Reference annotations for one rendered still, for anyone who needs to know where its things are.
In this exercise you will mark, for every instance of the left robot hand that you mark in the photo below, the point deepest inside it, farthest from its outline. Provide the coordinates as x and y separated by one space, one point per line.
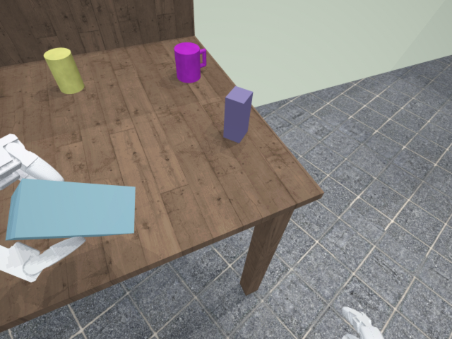
16 163

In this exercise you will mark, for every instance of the table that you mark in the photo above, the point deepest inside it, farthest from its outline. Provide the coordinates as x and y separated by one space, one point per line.
136 124

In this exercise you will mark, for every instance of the sponge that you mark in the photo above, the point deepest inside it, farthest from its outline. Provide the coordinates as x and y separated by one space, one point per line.
44 209

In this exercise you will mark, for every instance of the right robot hand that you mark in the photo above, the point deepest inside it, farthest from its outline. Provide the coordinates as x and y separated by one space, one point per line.
362 324

